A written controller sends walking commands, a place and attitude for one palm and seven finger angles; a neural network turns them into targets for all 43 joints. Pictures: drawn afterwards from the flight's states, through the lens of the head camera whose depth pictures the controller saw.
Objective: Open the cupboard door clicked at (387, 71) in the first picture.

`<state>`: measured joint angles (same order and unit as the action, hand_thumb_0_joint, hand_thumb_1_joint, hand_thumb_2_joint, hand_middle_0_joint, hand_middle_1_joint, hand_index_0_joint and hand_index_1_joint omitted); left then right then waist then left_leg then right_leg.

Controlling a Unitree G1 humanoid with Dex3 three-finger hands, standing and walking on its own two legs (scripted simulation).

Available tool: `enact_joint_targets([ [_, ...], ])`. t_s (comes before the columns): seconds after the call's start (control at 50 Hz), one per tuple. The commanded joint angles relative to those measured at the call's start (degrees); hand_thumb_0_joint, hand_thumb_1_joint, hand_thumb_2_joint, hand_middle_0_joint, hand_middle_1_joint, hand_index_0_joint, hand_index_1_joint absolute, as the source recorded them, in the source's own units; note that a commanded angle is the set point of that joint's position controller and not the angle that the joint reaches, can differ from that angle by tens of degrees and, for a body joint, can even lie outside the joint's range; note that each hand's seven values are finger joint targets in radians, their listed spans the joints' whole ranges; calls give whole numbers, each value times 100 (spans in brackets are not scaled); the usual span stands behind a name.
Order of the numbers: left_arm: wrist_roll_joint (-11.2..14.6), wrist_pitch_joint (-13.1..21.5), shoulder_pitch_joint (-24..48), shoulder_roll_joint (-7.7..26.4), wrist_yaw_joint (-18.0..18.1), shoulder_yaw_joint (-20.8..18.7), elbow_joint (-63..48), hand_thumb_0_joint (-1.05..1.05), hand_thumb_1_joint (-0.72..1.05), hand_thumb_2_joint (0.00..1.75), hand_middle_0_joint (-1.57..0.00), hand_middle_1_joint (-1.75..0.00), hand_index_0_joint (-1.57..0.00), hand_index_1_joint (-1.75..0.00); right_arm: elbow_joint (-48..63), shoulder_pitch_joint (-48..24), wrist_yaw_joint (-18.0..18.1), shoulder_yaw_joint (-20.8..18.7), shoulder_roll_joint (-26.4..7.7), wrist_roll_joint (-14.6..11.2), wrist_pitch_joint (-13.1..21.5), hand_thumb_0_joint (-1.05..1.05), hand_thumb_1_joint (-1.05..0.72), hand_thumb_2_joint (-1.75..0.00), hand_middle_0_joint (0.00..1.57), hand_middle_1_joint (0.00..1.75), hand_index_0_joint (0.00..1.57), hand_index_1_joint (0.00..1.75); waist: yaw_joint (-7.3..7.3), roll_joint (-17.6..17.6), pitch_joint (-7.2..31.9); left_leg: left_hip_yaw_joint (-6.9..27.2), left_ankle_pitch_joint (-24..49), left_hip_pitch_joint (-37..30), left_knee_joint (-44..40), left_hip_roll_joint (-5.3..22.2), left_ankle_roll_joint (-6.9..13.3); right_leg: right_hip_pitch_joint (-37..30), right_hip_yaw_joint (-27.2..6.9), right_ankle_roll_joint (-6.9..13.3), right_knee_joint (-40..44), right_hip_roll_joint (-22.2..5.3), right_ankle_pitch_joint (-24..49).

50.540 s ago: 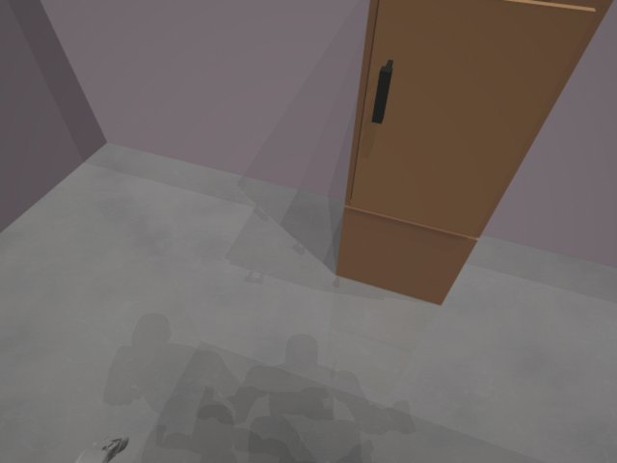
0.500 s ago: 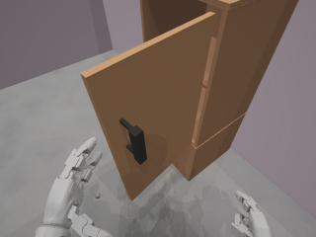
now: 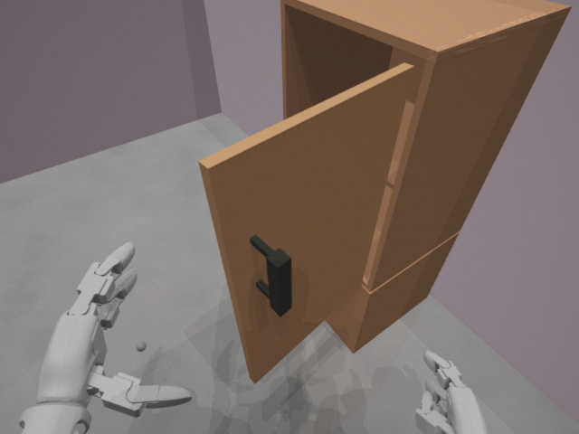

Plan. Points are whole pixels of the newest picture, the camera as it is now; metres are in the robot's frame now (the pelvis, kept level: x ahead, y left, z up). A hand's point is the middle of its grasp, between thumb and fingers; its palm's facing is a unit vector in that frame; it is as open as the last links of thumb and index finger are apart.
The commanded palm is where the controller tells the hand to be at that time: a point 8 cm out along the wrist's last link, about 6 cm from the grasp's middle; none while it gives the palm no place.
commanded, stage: draw the hand back to the body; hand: left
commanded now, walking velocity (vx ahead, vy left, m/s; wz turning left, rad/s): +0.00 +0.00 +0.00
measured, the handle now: (269, 275) +0.32 +0.07 +0.07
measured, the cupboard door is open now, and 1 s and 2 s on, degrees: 98 98 98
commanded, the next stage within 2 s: step back with the hand held close in 0.92 s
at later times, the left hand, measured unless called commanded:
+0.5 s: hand (76, 291) +0.21 +0.25 +0.16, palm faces +0.40 -0.82 -0.40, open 9.5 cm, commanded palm +0.17 +0.30 +0.19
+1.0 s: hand (78, 289) +0.21 +0.25 +0.17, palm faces +0.42 -0.82 -0.40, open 7.4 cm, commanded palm +0.16 +0.28 +0.19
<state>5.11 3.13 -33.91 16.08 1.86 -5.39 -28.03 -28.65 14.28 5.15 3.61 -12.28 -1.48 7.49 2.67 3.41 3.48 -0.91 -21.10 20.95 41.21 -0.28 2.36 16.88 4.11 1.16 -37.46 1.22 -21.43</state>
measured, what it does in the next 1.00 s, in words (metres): stands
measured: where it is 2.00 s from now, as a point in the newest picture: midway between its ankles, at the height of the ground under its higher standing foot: outside the picture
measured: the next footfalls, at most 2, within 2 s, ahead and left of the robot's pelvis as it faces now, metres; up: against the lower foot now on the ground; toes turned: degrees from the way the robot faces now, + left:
left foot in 2.00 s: -0.03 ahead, +0.12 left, +0.00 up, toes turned +2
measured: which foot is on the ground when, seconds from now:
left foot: down 0.00-1.00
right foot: down 0.00-1.00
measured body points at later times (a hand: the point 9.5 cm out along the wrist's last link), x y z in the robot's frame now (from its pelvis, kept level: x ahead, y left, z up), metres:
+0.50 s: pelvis +0.02 +0.00 +0.02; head +0.01 -0.01 +0.47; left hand +0.19 +0.29 +0.19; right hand +0.21 -0.22 -0.06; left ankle +0.01 +0.09 -0.72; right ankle -0.02 -0.11 -0.72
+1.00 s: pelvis +0.02 -0.01 +0.03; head +0.00 -0.03 +0.47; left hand +0.18 +0.29 +0.20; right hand +0.20 -0.23 -0.06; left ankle +0.01 +0.09 -0.72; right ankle -0.02 -0.11 -0.72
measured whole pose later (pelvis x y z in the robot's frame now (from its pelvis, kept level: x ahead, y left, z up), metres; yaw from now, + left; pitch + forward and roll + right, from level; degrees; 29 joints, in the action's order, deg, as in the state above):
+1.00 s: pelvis +0.02 -0.01 +0.03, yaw -1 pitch -4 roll -1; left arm 4.0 3.9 -27.0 19.6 6.0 -18.4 -22.4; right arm -36.7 10.4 4.0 1.1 -13.0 -0.1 4.0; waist 4.1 3.5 -1.7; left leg -2.2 -13.9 4.6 22.8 -0.1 1.5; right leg 1.2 2.4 1.8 -19.2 2.0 -13.8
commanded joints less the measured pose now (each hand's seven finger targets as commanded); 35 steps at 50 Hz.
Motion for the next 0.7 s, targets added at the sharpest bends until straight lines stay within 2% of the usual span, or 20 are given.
enact_joint_targets([
  [0.0, -179, 318, 406, 705, 409, -565, -1202, 0, -1, 51, -17, -30, -17, -30, 797, -738, 68, -212, -590, 70, 256, 0, -90, -90, 20, 30, 20, 30, -17, 31, -27, 376, 926, -682, -1172, 161, -101, -44, -289, 63, 1109, -160, 770],
  [0.02, -194, 331, 479, 760, 449, -618, -1254, 0, 2, 52, -17, -30, -17, -30, 777, -764, 75, -221, -604, 78, 262, 0, -90, -90, 20, 30, 20, 30, -11, 52, 27, 379, 935, -793, -1261, 172, -98, -122, -291, 58, 1169, -159, 777],
  [0.04, -212, 331, 543, 841, 494, -704, -1120, 0, 6, 54, -17, -30, -17, -30, 704, -812, 83, -207, -613, 92, 271, 0, -90, -90, 20, 30, 20, 30, -3, -54, -101, 395, 926, -784, -1348, 174, -103, -224, -281, 71, 1271, -152, 755],
  [0.06, -209, 338, 575, 812, 511, -699, -1161, 0, 9, 55, -17, -30, -17, -30, 687, -855, 85, -210, -616, 97, 276, 0, -90, -90, 20, 30, 20, 30, -7, 10, -110, 387, 939, -861, -1435, 174, -101, -285, -282, 62, 1310, -160, 770],
  [0.08, -223, 354, 617, 883, 542, -786, -1186, 0, 13, 57, -17, -30, -17, -30, 652, -839, 85, -225, -624, 98, 288, 0, -90, -90, 20, 30, 20, 30, 0, -7, -22, 405, 997, -969, -1518, 191, -109, -365, -276, 64, 1331, -151, 826],
  [0.14, -242, 386, 551, 1064, 602, -1061, -1189, 0, 23, 62, -18, -30, -18, -30, 523, -875, 71, -246, -650, 133, 298, 0, -90, -90, 20, 30, 20, 30, 79, 20, 218, 373, 1573, -1187, -1659, 191, -132, -800, -251, 83, 1385, -155, 1281],
  [0.18, -225, 388, 439, 1003, 600, -1116, -1137, 0, 31, 64, -18, -30, -18, -30, 453, -894, 37, -258, -635, 131, 292, 0, -90, -90, 20, 30, 20, 30, 83, -19, 159, 365, 1917, -1305, -1730, 218, -162, -867, -238, 66, 1424, -146, 1508],
  [0.2, -233, 392, 489, 982, 587, -1108, -1155, 0, 34, 66, -18, -30, -18, -30, 435, -903, 17, -275, -653, 122, 279, 0, -90, -90, 20, 30, 20, 30, 70, 93, 125, 362, 2089, -1390, -1759, 238, -181, -866, -258, 64, 1458, -141, 1579],
  [0.24, -218, 367, 448, 1067, 597, -1274, -920, 0, 41, 69, -18, -30, -18, -30, 356, -944, -2, -305, -665, 138, 238, 0, -90, -90, 20, 30, 20, 30, 101, -105, 51, 319, 2213, -1383, -1817, 236, -175, -1013, -265, 69, 1560, -134, 1740],
  [0.26, -190, 352, 454, 1007, 577, -1293, -864, 0, 44, 70, -18, -30, -18, -30, 351, -947, -13, -311, -661, 138, 198, 0, -90, -90, 20, 30, 20, 30, 86, -252, -27, 288, 2234, -1406, -1834, 238, -163, -1006, -264, 52, 1601, -127, 1812],
  [0.32, -182, 368, 640, 1159, 579, -1554, -807, 0, 55, 75, -19, -30, -19, -30, 291, -954, -15, -353, -679, 146, 117, 0, -90, -90, 20, 30, 20, 30, 106, -215, 10, 240, 2420, -1524, -1887, 232, -158, -1115, -274, 41, 1669, -123, 1986],
  [0.34, -196, 380, 744, 1244, 578, -1626, -835, 0, 58, 76, -19, -30, -19, -30, 279, -982, -20, -367, -700, 138, 93, 0, -90, -90, 20, 30, 20, 30, 121, -34, 29, 217, 2496, -1558, -1890, 224, -165, -1195, -307, 56, 1702, -136, 2047],
  [0.42, -172, 416, 1003, 1379, 590, -1860, -932, 0, 73, 82, -19, -30, -19, -30, 239, -996, -51, -373, -679, 149, 52, 0, -90, -90, 20, 30, 20, 30, 134, 179, 118, 229, 2750, -1724, -1945, 225, -192, -1288, -311, 51, 1749, -133, 2167],
  [0.46, -130, 392, 986, 1393, 582, -1944, -784, 0, 80, 86, -20, -30, -20, -30, 216, -1037, -54, -383, -673, 151, 23, 0, -90, -90, 20, 30, 20, 30, 145, -20, 84, 204, 2749, -1732, -1953, 226, -168, -1321, -320, 41, 1793, -134, 2270],
  [0.52, -103, 395, 1184, 1516, 585, -2137, -737, 0, 90, 90, -20, -30, -20, -30, 176, -1047, -61, -408, -682, 147, -19, 0, -90, -90, 20, 30, 20, 30, 139, 5, 84, 171, 2721, -1771, -1972, 211, -155, -1351, -330, 36, 1848, -133, 2335],
  [0.58, -107, 347, 1044, 1214, 520, -1846, -522, 0, 90, 90, -20, -30, -20, -30, 170, -1056, -96, -424, -702, 137, -76, 0, -90, -90, 20, 30, 20, 30, 105, 50, -87, 145, 2782, -1785, -1997, 222, -138, -1291, -333, 22, 1893, -140, 2358],
  [0.6, -107, 335, 1099, 1202, 510, -1815, -514, 0, 90, 90, -20, -30, -20, -30, 172, -1069, -106, -431, -714, 139, -92, 0, -90, -90, 20, 30, 20, 30, 103, 84, -73, 143, 2691, -1804, -2017, 216, -135, -1277, -329, 15, 1913, -137, 2290],
  [0.64, -102, 334, 1092, 1226, 503, -1812, -442, 0, 90, 90, -20, -30, -20, -30, 182, -1106, -102, -453, -731, 144, -115, 0, -90, -90, 20, 30, 20, 30, 113, -157, -121, 135, 2519, -1771, -2036, 211, -101, -1289, -351, 16, 1971, -134, 2246],
  [0.66, -97, 347, 1125, 1265, 499, -1826, -532, 0, 90, 90, -20, -30, -20, -30, 208, -1112, -100, -460, -730, 143, -119, 0, -90, -90, 20, 30, 20, 30, 116, -196, -16, 131, 2462, -1796, -2039, 205, -86, -1317, -361, 5, 1960, -143, 2235],
  [0.68, -98, 363, 1161, 1346, 510, -1897, -585, 0, 90, 90, -20, -30, -20, -30, 205, -1119, -95, -456, -733, 154, -115, 0, -90, -90, 20, 30, 20, 30, 133, -147, 18, 130, 2422, -1783, -2043, 188, -80, -1357, -375, 10, 1965, -143, 2235],
])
